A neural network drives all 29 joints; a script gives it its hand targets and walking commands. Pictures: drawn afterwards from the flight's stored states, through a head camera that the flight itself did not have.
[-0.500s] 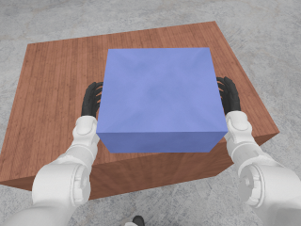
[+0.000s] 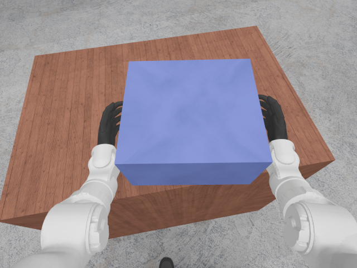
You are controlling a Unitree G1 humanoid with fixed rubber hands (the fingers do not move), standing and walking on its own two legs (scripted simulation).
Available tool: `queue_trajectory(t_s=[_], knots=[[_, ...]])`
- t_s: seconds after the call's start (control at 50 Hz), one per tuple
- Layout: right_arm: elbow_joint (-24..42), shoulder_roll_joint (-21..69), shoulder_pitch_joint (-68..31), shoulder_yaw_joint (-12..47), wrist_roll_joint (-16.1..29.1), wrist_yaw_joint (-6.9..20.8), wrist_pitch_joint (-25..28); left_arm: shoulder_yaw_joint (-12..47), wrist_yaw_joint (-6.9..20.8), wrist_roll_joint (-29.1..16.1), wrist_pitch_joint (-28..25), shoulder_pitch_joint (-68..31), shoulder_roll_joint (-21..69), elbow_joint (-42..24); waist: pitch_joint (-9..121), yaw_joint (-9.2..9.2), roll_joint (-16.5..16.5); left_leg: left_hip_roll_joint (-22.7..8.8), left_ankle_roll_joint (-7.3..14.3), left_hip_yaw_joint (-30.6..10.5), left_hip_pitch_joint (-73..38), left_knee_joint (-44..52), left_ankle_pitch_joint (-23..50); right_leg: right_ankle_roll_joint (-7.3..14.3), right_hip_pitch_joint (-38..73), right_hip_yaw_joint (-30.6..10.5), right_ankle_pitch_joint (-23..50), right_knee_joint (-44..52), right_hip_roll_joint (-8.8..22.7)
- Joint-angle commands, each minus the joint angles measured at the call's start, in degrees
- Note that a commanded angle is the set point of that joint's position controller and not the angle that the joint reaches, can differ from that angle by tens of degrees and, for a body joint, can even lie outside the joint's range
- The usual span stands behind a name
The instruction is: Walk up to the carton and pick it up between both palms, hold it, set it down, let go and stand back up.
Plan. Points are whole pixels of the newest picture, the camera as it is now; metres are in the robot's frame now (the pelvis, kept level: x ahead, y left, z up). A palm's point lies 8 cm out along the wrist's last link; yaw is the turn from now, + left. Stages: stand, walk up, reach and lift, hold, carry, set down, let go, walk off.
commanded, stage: reach and lift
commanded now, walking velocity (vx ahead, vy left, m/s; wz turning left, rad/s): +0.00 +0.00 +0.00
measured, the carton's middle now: (189, 123) +0.46 +0.02 +0.00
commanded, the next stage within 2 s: none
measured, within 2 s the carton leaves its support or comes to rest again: leaves its support in 0.96 s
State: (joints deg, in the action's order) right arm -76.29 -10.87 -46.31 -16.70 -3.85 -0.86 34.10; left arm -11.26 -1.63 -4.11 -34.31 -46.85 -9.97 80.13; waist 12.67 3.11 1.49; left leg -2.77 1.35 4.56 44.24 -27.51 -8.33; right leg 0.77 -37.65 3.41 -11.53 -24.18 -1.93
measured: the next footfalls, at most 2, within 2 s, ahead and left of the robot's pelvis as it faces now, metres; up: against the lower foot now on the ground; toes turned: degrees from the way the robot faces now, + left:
none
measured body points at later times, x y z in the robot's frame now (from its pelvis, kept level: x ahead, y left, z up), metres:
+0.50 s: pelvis -0.01 -0.01 +0.00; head +0.11 +0.00 +0.43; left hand +0.41 +0.22 +0.02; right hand +0.44 -0.17 +0.03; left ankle +0.02 +0.10 -0.73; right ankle -0.03 -0.11 -0.73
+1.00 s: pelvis +0.00 -0.01 +0.00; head +0.07 -0.01 +0.45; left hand +0.37 +0.21 +0.02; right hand +0.42 -0.17 +0.03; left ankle +0.02 +0.10 -0.73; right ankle -0.03 -0.11 -0.73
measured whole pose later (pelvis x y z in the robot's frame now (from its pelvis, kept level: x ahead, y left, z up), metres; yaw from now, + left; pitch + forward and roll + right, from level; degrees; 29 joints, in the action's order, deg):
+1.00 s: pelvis +0.00 -0.01 +0.00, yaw +2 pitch +24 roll -2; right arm -59.4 -13.0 -33.7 3.5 12.2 -4.2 21.7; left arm 3.4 -6.4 -17.4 -23.1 -30.7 -10.1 61.0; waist 18.2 2.0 2.8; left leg -2.6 0.7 2.2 42.9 -27.7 -8.5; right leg 1.4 -34.9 5.6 -11.9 -23.2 -2.2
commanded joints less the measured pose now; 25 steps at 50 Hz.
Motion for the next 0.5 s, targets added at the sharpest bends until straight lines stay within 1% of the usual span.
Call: queue_trajectory(t_s=[0.0, 0.14, 0.24, 0.36, 0.48], knots=[[4.0, 34.6, -27.3, 15.8, -11.3, 8.0, 6.5, 10.4, 7.3, 8.9, -4.7, -28.2, 31.4, -8.9, 37.7, 1.09, -2.5, 0.1, -3.7, -1.0, -29.6, -2.4, 32.3, -3.6, 15.7, 1.3, 36.0, -1.4, 0.5], [0.8, 33.2, -27.7, 14.2, -13.7, 7.3, 9.5, 9.8, 7.3, 10.6, -6.2, -28.8, 30.4, -8.7, 38.4, 0.90, -3.3, 0.7, -3.2, 0.1, -27.5, -0.4, 26.4, -3.1, 16.0, 1.4, 32.0, -0.1, 0.2], [-0.9, 32.3, -28.4, 14.0, -14.3, 7.0, 10.6, 10.1, 7.3, 10.8, -6.4, -29.3, 30.3, -8.6, 39.1, 1.05, -3.1, 1.1, -3.0, 0.5, -26.7, 0.2, 23.9, -2.7, 15.3, 1.5, 29.6, 0.3, -0.1], [-1.1, 31.6, -29.3, 15.5, -13.2, 6.8, 10.8, 11.5, 7.3, 9.7, -5.8, -29.5, 30.8, -9.0, 40.5, 1.01, -2.6, 1.4, -3.0, 0.2, -27.1, 0.0, 23.8, -2.6, 14.6, 1.6, 29.4, 0.2, -0.6], [0.8, 31.7, -30.1, 18.5, -10.4, 6.8, 9.8, 14.1, 7.2, 7.4, -4.8, -29.4, 32.0, -10.6, 42.6, 0.73, -2.1, 1.6, -3.1, -0.6, -28.4, -1.0, 25.9, -2.9, 14.6, 1.4, 31.5, -0.4, -1.2]])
